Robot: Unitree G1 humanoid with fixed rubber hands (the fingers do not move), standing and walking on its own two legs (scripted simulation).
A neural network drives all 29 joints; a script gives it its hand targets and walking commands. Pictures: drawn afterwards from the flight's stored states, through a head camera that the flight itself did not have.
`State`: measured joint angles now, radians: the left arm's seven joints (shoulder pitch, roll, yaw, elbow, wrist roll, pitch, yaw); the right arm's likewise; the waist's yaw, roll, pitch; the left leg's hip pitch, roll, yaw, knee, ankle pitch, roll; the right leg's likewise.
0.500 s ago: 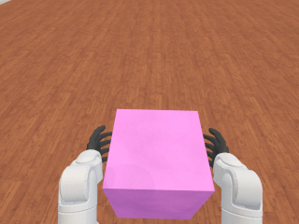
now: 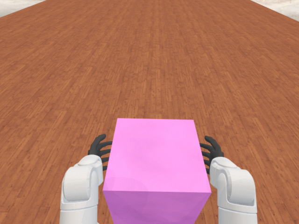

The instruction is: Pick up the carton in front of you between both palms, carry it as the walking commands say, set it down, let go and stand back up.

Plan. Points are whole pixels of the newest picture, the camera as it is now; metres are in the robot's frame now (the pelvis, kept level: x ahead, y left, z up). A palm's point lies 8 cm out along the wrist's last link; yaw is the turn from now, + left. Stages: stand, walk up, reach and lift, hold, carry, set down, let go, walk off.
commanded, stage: carry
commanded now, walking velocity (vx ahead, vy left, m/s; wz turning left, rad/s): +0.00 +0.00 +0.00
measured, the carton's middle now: (154, 175) +0.27 +0.00 +0.02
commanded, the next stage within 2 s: hold in 1.52 s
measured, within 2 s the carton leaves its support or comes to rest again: neither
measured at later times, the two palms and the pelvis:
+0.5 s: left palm (90, 167) +0.25 +0.16 +0.08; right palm (211, 171) +0.25 -0.14 +0.08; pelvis +0.00 +0.01 +0.00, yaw +0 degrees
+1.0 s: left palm (93, 179) +0.24 +0.16 +0.04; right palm (209, 183) +0.24 -0.14 +0.04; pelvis -0.04 +0.01 +0.00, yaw +0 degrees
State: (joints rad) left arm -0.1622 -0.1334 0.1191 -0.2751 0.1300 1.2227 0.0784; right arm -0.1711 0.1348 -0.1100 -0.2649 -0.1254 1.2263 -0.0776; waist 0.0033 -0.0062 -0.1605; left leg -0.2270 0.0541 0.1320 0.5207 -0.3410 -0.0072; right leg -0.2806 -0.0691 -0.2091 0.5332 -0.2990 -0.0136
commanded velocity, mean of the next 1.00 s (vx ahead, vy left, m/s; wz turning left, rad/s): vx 0.00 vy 0.00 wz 0.00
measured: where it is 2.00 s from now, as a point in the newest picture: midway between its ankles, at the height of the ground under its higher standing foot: outside the picture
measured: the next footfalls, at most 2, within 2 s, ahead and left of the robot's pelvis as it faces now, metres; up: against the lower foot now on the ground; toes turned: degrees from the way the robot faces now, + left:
none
